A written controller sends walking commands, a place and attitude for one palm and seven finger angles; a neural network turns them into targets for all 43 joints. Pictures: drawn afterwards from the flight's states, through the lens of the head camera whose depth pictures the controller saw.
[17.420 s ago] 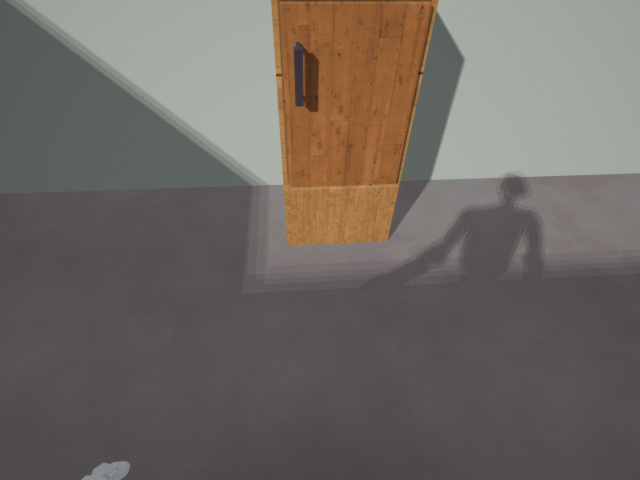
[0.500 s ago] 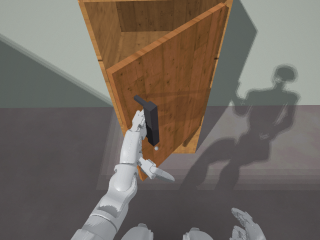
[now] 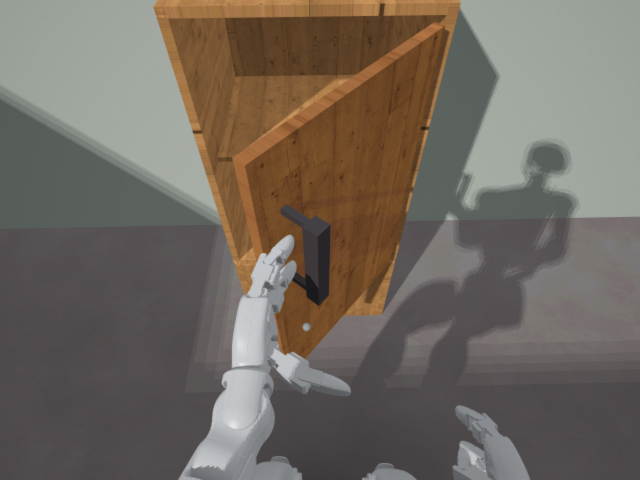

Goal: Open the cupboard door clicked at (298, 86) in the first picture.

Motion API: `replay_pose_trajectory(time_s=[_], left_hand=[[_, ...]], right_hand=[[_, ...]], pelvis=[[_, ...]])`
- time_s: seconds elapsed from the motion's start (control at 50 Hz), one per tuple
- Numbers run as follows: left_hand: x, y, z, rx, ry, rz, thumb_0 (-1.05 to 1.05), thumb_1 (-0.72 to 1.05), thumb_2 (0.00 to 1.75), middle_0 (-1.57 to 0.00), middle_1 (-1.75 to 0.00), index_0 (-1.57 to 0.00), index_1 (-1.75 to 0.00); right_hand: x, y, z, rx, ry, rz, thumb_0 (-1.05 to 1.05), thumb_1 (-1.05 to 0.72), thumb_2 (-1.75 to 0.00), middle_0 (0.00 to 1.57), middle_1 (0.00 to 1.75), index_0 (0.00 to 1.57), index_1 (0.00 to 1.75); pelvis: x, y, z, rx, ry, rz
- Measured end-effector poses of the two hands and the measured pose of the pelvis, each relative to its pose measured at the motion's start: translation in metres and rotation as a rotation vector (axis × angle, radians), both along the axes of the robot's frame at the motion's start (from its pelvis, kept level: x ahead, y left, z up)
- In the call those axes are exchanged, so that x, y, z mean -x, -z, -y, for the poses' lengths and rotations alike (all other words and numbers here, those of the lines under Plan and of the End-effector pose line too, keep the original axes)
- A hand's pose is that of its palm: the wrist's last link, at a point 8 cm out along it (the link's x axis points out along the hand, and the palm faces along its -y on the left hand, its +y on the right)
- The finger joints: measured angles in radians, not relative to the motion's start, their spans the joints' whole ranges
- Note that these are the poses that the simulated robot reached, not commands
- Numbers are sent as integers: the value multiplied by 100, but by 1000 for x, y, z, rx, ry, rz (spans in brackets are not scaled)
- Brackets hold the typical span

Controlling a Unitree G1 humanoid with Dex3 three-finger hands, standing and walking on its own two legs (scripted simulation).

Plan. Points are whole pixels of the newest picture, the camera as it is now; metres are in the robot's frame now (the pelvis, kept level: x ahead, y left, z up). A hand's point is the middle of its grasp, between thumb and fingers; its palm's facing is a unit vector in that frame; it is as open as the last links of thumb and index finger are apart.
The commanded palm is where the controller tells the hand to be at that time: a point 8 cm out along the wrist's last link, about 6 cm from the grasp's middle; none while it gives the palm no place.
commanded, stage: slide the hand sideways off the handle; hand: left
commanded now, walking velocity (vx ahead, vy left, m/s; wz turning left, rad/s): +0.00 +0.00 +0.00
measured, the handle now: (305, 256) +0.38 +0.04 +0.06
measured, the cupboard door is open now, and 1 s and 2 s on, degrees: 49 49 49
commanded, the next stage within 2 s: draw the hand back to the body in 0.50 s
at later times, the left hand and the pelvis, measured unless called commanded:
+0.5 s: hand (261, 362) +0.25 +0.08 +0.05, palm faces +0.05 -1.00 -0.03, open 16.3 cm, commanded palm +0.22 +0.14 +0.05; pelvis +0.02 -0.03 -0.01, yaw +2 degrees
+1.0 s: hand (207, 359) +0.23 +0.13 +0.10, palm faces +0.03 -1.00 -0.05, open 16.3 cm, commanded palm +0.19 +0.19 +0.12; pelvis +0.02 -0.02 +0.01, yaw +1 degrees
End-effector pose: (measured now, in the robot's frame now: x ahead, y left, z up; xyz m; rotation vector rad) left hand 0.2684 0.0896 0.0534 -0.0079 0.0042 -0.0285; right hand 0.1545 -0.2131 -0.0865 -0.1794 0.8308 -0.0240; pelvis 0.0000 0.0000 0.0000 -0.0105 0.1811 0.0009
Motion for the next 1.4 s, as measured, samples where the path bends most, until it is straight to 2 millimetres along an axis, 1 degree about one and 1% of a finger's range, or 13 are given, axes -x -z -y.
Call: replay_pose_trajectory(time_s=[0.16,0.32,0.52,0.6,0.68,0.74,0.88,1.0,1.1,1.12,1.2,1.26,1.4], left_hand=[[12,-1,-8,-8,-13,4,-1,-50,30,-18,-31,-18,-31],[30,1,-23,-24,-42,-34,-1,-50,30,-17,-31,-18,-31],[49,1,-47,-36,-75,-47,-1,-50,30,-16,-30,-15,-30],[54,0,-48,-31,-51,-38,-1,-50,30,-15,-30,-15,-30],[52,-3,-44,-21,-25,-17,-1,-50,30,-15,-30,-15,-30],[50,-12,-50,-46,-23,-5,-1,-50,30,-15,-30,-15,-30],[58,-44,-77,-70,-84,10,-1,-50,30,-16,-30,-15,-30],[65,-52,-91,-56,-60,-10,-1,-50,30,-15,-30,-15,-30],[72,-64,-111,-71,-72,0,-1,-48,31,-16,-30,-15,-30],[74,-68,-115,-76,-79,9,-1,-47,31,-16,-30,-15,-30],[78,-87,-129,-226,-144,-4,-1,-39,35,-16,-30,-15,-30],[82,-98,-138,-281,-188,-13,-1,-31,38,-16,-30,-15,-30],[85,-112,-164,-346,-269,-36,-1,-9,48,-17,-30,-17,-30]], right_hand=[[-24,-8,6,6,-27,59,1,-90,-90,20,30,20,30],[-39,-9,17,5,-37,90,1,-90,-90,20,30,20,30],[-43,-2,33,19,-34,94,1,-90,-90,20,30,20,30],[-43,1,38,26,-29,106,1,-90,-90,20,30,20,30],[-41,3,40,29,-18,117,1,-90,-90,20,30,20,30],[-38,1,39,24,-2,119,1,-90,-90,20,30,20,30],[-34,-17,31,3,19,150,1,-90,-90,20,30,20,30],[-40,-34,25,26,3,194,1,-90,-90,20,30,20,30],[-47,-46,19,36,-1,237,1,-90,-90,20,30,20,30],[-49,-49,18,35,-3,247,1,-90,-90,20,30,20,30],[-52,-55,8,43,3,245,1,-90,-90,20,30,20,30],[-52,-60,-1,39,6,236,1,-90,-90,20,30,20,30],[-49,-67,-18,40,-3,198,1,-90,-90,20,30,20,30]], pelvis=[[-7,1,10,-4,-10,-10],[-15,1,21,-10,-17,-17],[-20,6,34,-13,-28,-40],[-19,9,34,-10,-34,-48],[-17,11,34,-9,-31,-50],[-17,9,33,-11,-24,-40],[-23,-5,28,-7,-23,3],[-25,-13,21,3,-25,29],[-26,-17,14,11,-25,53],[-27,-18,13,13,-26,59],[-29,-27,6,15,-22,93],[-30,-35,1,15,-18,118],[-31,-49,-9,14,-9,174]])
